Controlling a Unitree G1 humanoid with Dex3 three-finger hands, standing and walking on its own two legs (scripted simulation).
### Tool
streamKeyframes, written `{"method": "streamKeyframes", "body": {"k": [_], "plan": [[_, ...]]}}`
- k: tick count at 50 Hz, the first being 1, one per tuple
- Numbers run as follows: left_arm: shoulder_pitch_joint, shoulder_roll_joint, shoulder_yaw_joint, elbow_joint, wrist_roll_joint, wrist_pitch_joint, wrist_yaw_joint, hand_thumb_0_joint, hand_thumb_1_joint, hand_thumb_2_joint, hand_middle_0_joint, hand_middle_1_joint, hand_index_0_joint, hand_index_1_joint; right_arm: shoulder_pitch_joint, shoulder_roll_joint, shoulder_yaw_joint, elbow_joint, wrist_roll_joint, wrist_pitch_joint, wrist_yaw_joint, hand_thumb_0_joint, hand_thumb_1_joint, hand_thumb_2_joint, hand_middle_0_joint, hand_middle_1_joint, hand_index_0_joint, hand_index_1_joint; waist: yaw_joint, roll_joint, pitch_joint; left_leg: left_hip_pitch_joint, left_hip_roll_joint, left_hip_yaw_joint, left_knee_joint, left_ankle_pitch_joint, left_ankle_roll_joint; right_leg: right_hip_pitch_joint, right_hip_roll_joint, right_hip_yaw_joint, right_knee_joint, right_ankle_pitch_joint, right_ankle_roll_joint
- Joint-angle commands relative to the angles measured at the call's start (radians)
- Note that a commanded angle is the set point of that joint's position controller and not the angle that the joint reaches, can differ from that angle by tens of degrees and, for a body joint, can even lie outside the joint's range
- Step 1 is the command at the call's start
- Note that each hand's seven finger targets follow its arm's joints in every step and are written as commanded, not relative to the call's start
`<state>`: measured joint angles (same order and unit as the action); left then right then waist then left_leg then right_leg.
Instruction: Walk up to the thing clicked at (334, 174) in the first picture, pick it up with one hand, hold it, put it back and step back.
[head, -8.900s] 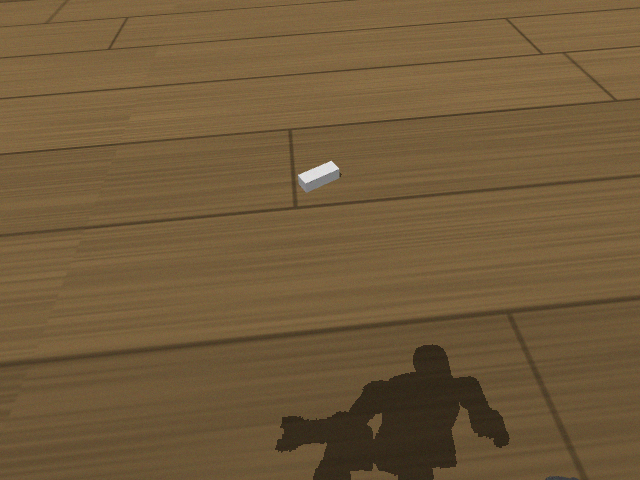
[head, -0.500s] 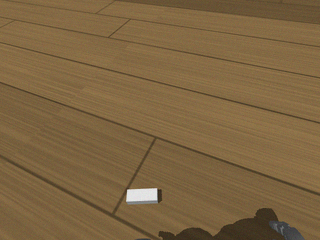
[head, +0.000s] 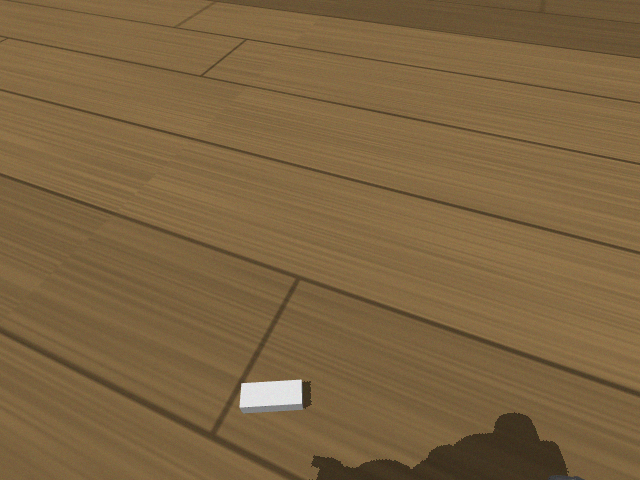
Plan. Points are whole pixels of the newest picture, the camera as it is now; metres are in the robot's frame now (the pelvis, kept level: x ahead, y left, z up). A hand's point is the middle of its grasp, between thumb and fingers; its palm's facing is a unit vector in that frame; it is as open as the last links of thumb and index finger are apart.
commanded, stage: stand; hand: left
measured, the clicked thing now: (272, 396) +0.45 +0.19 -0.75
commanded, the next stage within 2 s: walk up in 1.92 s
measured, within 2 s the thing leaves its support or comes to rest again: neither
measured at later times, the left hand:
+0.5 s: hand out of the picture +0.07 +0.26 -0.16, palm faces -0.04 -0.94 -0.33, open 7.4 cm
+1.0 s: hand out of the picture +0.10 +0.25 -0.16, palm faces -0.03 -0.94 -0.33, open 7.4 cm
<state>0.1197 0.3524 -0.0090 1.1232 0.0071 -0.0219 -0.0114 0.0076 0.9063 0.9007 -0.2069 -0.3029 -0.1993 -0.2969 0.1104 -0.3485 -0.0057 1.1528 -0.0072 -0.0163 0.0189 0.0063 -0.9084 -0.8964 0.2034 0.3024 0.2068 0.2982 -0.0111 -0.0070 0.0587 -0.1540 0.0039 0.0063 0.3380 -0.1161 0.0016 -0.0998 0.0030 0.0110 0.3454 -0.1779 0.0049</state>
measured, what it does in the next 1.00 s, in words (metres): stands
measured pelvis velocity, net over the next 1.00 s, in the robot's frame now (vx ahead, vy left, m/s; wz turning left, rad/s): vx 0.03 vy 0.00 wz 0.00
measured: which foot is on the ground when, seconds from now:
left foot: down 0.00-1.00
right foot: down 0.00-1.00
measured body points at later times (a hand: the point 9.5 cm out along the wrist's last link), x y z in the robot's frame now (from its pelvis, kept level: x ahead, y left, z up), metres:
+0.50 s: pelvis +0.01 +0.00 +0.00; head +0.02 +0.01 +0.45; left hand +0.08 +0.31 -0.13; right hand +0.09 -0.30 -0.13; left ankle +0.05 +0.12 -0.75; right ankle +0.01 -0.12 -0.75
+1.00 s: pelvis +0.03 +0.00 +0.00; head +0.03 +0.00 +0.45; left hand +0.10 +0.30 -0.13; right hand +0.11 -0.30 -0.13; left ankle +0.05 +0.12 -0.75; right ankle +0.01 -0.12 -0.75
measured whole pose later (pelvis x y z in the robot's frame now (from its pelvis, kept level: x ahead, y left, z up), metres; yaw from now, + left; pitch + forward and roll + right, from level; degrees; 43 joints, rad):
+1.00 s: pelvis +0.03 +0.00 +0.00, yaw +0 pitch -2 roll +0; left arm 0.11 0.35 -0.01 1.12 0.01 -0.01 -0.01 0.01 0.91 0.90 -0.21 -0.30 -0.20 -0.30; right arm 0.08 -0.35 0.00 1.15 -0.01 -0.01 0.01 0.00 -0.91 -0.90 0.20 0.30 0.21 0.30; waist 0.00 0.00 0.05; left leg -0.14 0.00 0.01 0.32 -0.14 0.00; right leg -0.08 0.00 0.01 0.31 -0.20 0.01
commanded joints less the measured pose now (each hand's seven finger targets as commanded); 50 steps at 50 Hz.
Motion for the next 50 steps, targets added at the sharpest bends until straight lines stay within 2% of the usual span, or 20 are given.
{"method": "streamKeyframes", "body": {"k": [1, 3, 5, 6, 7, 9, 10, 11, 14, 17, 21, 23, 28, 34, 36, 38, 39, 43, 46, 50], "plan": [[-0.038, 0.215, 0.041, -0.052, -0.003, -0.022, 0.016, 0.0, 0.9, 0.9, -0.2, -0.3, -0.2, -0.3, -0.059, -0.208, -0.039, -0.057, 0.001, -0.023, -0.016, 0.0, -0.9, -0.9, 0.2, 0.3, 0.2, 0.3, 0.001, 0.01, -0.06, 0.027, 0.119, -0.124, -0.065, -0.002, 0.018, -0.042, -0.128, 0.106, -0.088, 0.008, -0.025], [-0.039, 0.216, 0.039, -0.05, -0.002, -0.02, 0.015, 0.0, 0.9, 0.9, -0.2, -0.3, -0.2, -0.3, -0.055, -0.206, -0.038, -0.054, 0.001, -0.02, -0.015, 0.0, -0.9, -0.9, 0.2, 0.3, 0.2, 0.3, 0.0, 0.002, -0.032, 0.015, 0.113, -0.125, -0.075, -0.059, 0.015, -0.077, -0.128, 0.114, -0.108, -0.069, -0.026], [-0.04, 0.211, 0.037, -0.054, 0.0, -0.02, 0.014, 0.0, 0.9, 0.9, -0.2, -0.3, -0.2, -0.3, -0.062, -0.212, -0.039, -0.055, 0.001, -0.02, -0.014, 0.0, -0.9, -0.9, 0.2, 0.3, 0.2, 0.3, 0.0, 0.014, -0.047, 0.039, 0.117, -0.126, -0.07, -0.042, 0.016, -0.08, -0.127, 0.112, -0.105, -0.051, -0.025], [-0.034, 0.207, 0.036, -0.053, -0.001, -0.019, 0.013, 0.0, 0.9, 0.9, -0.2, -0.3, -0.2, -0.3, -0.067, -0.213, -0.038, -0.055, 0.001, -0.019, -0.014, 0.0, -0.9, -0.9, 0.2, 0.3, 0.2, 0.3, 0.003, 0.018, -0.033, 0.034, 0.118, -0.128, -0.074, -0.072, 0.017, -0.097, -0.124, 0.111, -0.11, -0.065, -0.024], [-0.039, 0.211, 0.037, -0.055, 0.001, -0.021, 0.015, 0.0, 0.9, 0.9, -0.2, -0.3, -0.2, -0.3, -0.07, -0.212, -0.039, -0.059, 0.001, -0.02, -0.014, 0.0, -0.9, -0.9, 0.2, 0.3, 0.2, 0.3, 0.0, 0.008, -0.061, 0.047, 0.121, -0.125, -0.063, -0.037, 0.02, -0.072, -0.129, 0.11, -0.103, -0.027, -0.024], [-0.04, 0.21, 0.038, -0.051, 0.0, -0.02, 0.014, 0.0, 0.9, 0.9, -0.2, -0.3, -0.2, -0.3, -0.062, -0.212, -0.037, -0.052, 0.0, -0.018, -0.015, 0.0, -0.9, -0.9, 0.2, 0.3, 0.2, 0.3, -0.003, 0.005, -0.036, 0.031, 0.119, -0.129, -0.08, -0.088, 0.018, -0.094, -0.124, 0.111, -0.108, -0.073, -0.021], [-0.05, 0.218, 0.04, -0.056, 0.0, -0.019, 0.016, 0.0, 0.9, 0.9, -0.2, -0.3, -0.2, -0.3, -0.072, -0.21, -0.038, -0.057, -0.001, -0.019, -0.015, 0.0, -0.9, -0.9, 0.2, 0.3, 0.2, 0.3, -0.002, 0.005, -0.062, 0.04, 0.121, -0.127, -0.075, -0.053, 0.019, -0.068, -0.127, 0.109, -0.098, -0.041, -0.025], [-0.037, 0.208, 0.038, -0.05, -0.002, -0.018, 0.015, 0.0, 0.9, 0.9, -0.2, -0.3, -0.2, -0.3, -0.066, -0.214, -0.037, -0.054, 0.0, -0.017, -0.014, 0.0, -0.9, -0.9, 0.2, 0.3, 0.2, 0.3, 0.0, 0.017, -0.045, 0.015, 0.121, -0.135, -0.09, -0.086, 0.018, -0.073, -0.119, 0.102, -0.099, -0.06, -0.019], [-0.037, 0.209, 0.038, -0.053, -0.001, -0.022, 0.014, 0.0, 0.9, 0.9, -0.2, -0.3, -0.2, -0.3, -0.072, -0.213, -0.035, -0.056, 0.001, -0.022, -0.014, 0.0, -0.9, -0.9, 0.2, 0.3, 0.2, 0.3, 0.004, 0.012, -0.073, 0.031, 0.124, -0.13, -0.08, -0.018, 0.022, -0.038, -0.128, 0.102, -0.089, 0.004, -0.022], [-0.039, 0.211, 0.04, -0.05, -0.002, -0.018, 0.013, 0.0, 0.9, 0.9, -0.2, -0.3, -0.2, -0.3, -0.073, -0.216, -0.035, -0.052, 0.0, -0.024, -0.017, 0.0, -0.9, -0.9, 0.2, 0.3, 0.2, 0.3, 0.005, 0.031, -0.081, 0.048, 0.125, -0.129, -0.084, -0.014, 0.02, -0.043, -0.127, 0.1, -0.084, 0.012, -0.023], [-0.033, 0.211, 0.038, -0.048, 0.001, -0.016, 0.014, 0.0, 0.9, 0.9, -0.2, -0.3, -0.2, -0.3, -0.077, -0.213, -0.035, -0.052, 0.001, -0.018, -0.017, 0.0, -0.9, -0.9, 0.2, 0.3, 0.2, 0.3, 0.002, 0.013, -0.05, 0.035, 0.119, -0.131, -0.084, -0.077, 0.02, -0.078, -0.124, 0.1, -0.099, -0.049, -0.022], [-0.039, 0.211, 0.039, -0.052, 0.002, -0.017, 0.015, 0.0, 0.9, 0.9, -0.2, -0.3, -0.2, -0.3, -0.079, -0.213, -0.035, -0.053, 0.001, -0.019, -0.017, 0.0, -0.9, -0.9, 0.2, 0.3, 0.2, 0.3, 0.002, 0.01, -0.087, 0.048, 0.122, -0.126, -0.072, -0.007, 0.023, -0.044, -0.131, 0.099, -0.089, 0.004, -0.024], [-0.03, 0.21, 0.037, -0.047, 0.0, -0.018, 0.016, 0.0, 0.9, 0.9, -0.2, -0.3, -0.2, -0.3, -0.073, -0.213, -0.033, -0.048, 0.001, -0.02, -0.018, 0.0, -0.9, -0.9, 0.2, 0.3, 0.2, 0.3, 0.001, -0.004, -0.083, 0.065, 0.12, -0.122, -0.068, 0.018, 0.021, -0.052, -0.131, 0.097, -0.091, 0.029, -0.021], [-0.032, 0.211, 0.038, -0.052, -0.001, -0.017, 0.018, 0.0, 0.9, 0.9, -0.2, -0.3, -0.2, -0.3, -0.076, -0.214, -0.033, -0.046, 0.001, -0.021, -0.021, 0.0, -0.9, -0.9, 0.2, 0.3, 0.2, 0.3, 0.007, 0.015, -0.106, 0.073, 0.125, -0.114, -0.054, 0.123, 0.021, -0.009, -0.136, 0.093, -0.077, 0.111, -0.021], [-0.028, 0.207, 0.038, -0.049, 0.0, -0.016, 0.019, 0.0, 0.9, 0.9, -0.2, -0.3, -0.2, -0.3, -0.079, -0.217, -0.034, -0.049, 0.001, -0.02, -0.023, 0.0, -0.9, -0.9, 0.2, 0.3, 0.2, 0.3, 0.005, 0.015, -0.106, 0.075, 0.125, -0.113, -0.054, 0.119, 0.022, -0.009, -0.133, 0.088, -0.079, 0.112, -0.017], [-0.024, 0.205, 0.037, -0.042, 0.0, -0.012, 0.019, 0.0, 0.9, 0.9, -0.2, -0.3, -0.2, -0.3, -0.079, -0.212, -0.031, -0.046, 0.002, -0.018, -0.023, 0.0, -0.9, -0.9, 0.2, 0.3, 0.2, 0.3, 0.006, -0.002, -0.054, 0.049, 0.121, -0.12, -0.07, 0.044, 0.018, -0.043, -0.13, 0.091, -0.096, 0.035, -0.018], [-0.033, 0.212, 0.039, -0.048, 0.001, -0.013, 0.019, 0.0, 0.9, 0.9, -0.2, -0.3, -0.2, -0.3, -0.079, -0.214, -0.034, -0.05, 0.0, -0.018, -0.023, 0.0, -0.9, -0.9, 0.2, 0.3, 0.2, 0.3, 0.005, 0.003, -0.084, 0.073, 0.124, -0.114, -0.06, 0.078, 0.02, -0.028, -0.136, 0.094, -0.09, 0.069, -0.021], [-0.037, 0.207, 0.039, -0.052, 0.0, -0.014, 0.02, 0.0, 0.9, 0.9, -0.2, -0.3, -0.2, -0.3, -0.072, -0.215, -0.034, -0.049, 0.001, -0.017, -0.023, 0.0, -0.9, -0.9, 0.2, 0.3, 0.2, 0.3, 0.003, 0.004, -0.085, 0.067, 0.124, -0.113, -0.059, 0.083, 0.018, -0.019, -0.135, 0.095, -0.093, 0.073, -0.021], [-0.026, 0.206, 0.038, -0.049, 0.001, -0.015, 0.02, 0.0, 0.9, 0.9, -0.2, -0.3, -0.2, -0.3, -0.084, -0.216, -0.033, -0.051, 0.002, -0.016, -0.021, 0.0, -0.9, -0.9, 0.2, 0.3, 0.2, 0.3, 0.007, 0.008, -0.066, 0.055, 0.12, -0.118, -0.069, 0.04, 0.019, -0.027, -0.133, 0.094, -0.105, 0.049, -0.018], [-0.041, 0.208, 0.042, -0.052, 0.002, -0.014, 0.02, 0.0, 0.9, 0.9, -0.2, -0.3, -0.2, -0.3, -0.079, -0.214, -0.031, -0.054, 0.003, -0.017, -0.023, 0.0, -0.9, -0.9, 0.2, 0.3, 0.2, 0.3, 0.004, 0.011, -0.073, 0.061, 0.121, -0.117, -0.07, 0.05, 0.019, -0.025, -0.134, 0.091, -0.102, 0.057, -0.019]]}}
